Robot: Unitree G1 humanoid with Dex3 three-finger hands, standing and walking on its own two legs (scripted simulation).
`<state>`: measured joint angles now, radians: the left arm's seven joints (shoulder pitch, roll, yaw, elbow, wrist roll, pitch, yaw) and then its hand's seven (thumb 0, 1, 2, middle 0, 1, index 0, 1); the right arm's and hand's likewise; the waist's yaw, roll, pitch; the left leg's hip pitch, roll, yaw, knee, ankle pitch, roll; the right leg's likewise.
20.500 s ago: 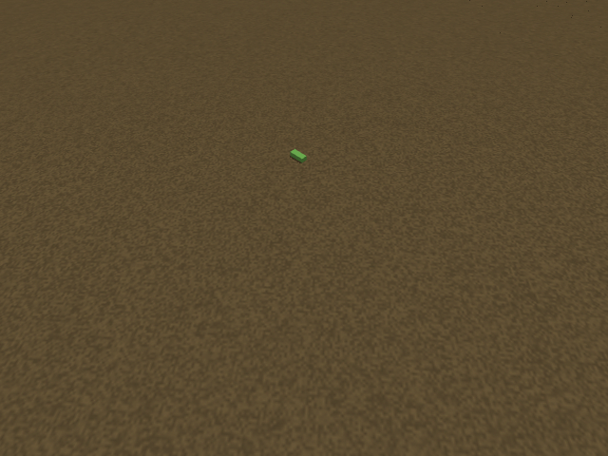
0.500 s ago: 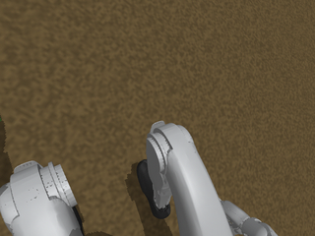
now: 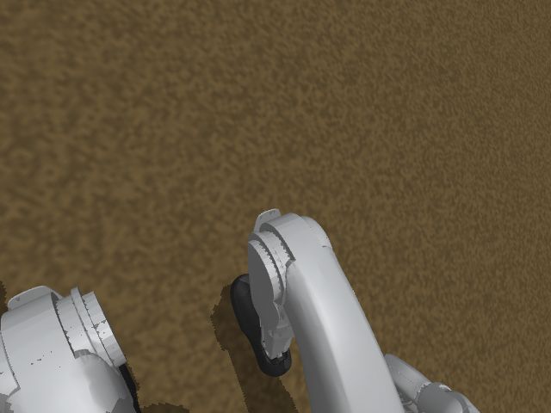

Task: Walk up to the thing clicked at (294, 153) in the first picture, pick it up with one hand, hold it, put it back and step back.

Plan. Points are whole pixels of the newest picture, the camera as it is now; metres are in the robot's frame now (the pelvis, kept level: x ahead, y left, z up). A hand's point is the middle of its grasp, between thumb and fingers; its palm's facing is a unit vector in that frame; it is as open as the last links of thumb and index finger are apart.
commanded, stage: close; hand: left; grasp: from above
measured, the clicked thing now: out of the picture +0.43 +0.33 -0.28
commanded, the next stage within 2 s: settle in 1.34 s
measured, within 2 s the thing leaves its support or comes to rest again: leaves its support in 1.78 s
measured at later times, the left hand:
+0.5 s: hand out of the picture +0.43 +0.32 -0.25, palm faces -0.42 -0.16 -0.89, open 9.3 cm
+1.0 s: hand out of the picture +0.42 +0.32 -0.25, palm faces -0.42 -0.17 -0.89, open 7.6 cm
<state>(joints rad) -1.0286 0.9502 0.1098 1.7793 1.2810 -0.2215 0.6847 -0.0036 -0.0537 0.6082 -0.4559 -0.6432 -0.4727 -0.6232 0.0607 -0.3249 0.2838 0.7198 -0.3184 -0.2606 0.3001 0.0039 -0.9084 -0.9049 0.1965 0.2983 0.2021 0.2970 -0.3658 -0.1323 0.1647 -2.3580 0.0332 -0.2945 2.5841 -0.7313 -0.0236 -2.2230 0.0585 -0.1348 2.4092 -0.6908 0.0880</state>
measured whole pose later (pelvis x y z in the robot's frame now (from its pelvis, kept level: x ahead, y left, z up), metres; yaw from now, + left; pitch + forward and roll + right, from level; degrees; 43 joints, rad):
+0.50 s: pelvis +0.00 +0.00 +0.00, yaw +0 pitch +27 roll -15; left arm -1.04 0.96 0.10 1.76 1.28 -0.21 0.68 0.00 0.20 0.41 -0.62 -0.45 -0.67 -0.44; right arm 0.05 -0.33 0.29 0.69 -0.31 -0.26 0.30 0.00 -0.91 -0.91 0.20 0.30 0.20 0.30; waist -0.37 -0.14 0.17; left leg -2.35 0.03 -0.29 2.57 -0.72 -0.02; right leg -2.21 0.06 -0.14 2.39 -0.68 0.09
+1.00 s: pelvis +0.00 +0.00 +0.01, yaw +0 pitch +27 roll -14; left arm -1.03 0.97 0.11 1.75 1.27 -0.23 0.67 0.00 0.40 0.23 -0.74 -0.24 -0.87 -0.28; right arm 0.06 -0.33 0.30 0.67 -0.31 -0.23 0.28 0.00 -0.91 -0.90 0.20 0.30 0.20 0.30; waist -0.37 -0.14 0.17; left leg -2.35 0.04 -0.29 2.56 -0.72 -0.02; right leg -2.22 0.06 -0.14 2.38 -0.68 0.09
